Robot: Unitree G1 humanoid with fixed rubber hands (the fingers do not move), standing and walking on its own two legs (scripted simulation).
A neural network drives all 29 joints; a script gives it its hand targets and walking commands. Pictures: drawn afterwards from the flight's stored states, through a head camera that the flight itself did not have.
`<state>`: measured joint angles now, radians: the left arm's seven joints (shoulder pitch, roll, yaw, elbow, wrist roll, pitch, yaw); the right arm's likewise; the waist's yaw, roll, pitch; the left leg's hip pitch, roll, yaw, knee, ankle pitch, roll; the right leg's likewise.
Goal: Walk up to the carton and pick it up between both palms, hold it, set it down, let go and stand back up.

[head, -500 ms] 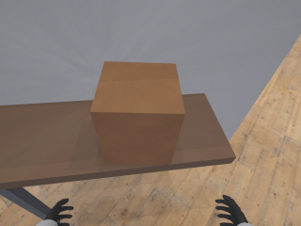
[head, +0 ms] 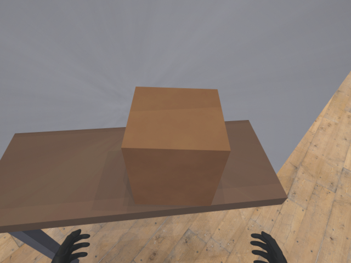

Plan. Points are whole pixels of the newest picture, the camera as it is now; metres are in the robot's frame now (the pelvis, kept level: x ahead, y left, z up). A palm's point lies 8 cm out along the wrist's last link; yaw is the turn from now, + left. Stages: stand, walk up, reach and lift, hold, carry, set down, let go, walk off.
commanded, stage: reach and lift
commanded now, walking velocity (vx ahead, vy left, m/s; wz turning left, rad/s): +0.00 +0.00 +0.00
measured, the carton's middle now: (174, 148) +0.40 +0.01 +0.03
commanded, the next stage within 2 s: none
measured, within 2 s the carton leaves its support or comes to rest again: neither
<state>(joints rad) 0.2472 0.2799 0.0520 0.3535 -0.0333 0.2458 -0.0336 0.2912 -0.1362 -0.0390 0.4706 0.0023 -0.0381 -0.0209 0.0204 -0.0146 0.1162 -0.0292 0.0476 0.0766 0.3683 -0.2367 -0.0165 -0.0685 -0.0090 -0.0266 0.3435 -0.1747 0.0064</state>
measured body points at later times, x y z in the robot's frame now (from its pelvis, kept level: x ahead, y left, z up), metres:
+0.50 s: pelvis +0.00 +0.00 +0.00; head -0.01 +0.01 +0.45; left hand +0.16 +0.24 -0.03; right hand +0.16 -0.21 -0.03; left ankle -0.02 +0.12 -0.75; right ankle +0.01 -0.12 -0.75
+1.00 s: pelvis +0.00 +0.00 +0.00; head -0.01 +0.01 +0.45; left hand +0.19 +0.24 +0.01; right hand +0.21 -0.19 +0.01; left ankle -0.02 +0.12 -0.75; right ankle +0.01 -0.12 -0.75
